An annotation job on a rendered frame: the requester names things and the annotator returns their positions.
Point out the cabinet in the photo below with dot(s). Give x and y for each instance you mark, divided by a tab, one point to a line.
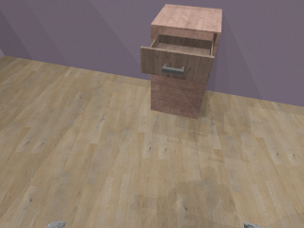
177	96

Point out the handle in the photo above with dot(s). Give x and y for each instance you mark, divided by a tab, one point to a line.
172	70

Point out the drawer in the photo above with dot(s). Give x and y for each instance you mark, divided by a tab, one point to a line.
195	55

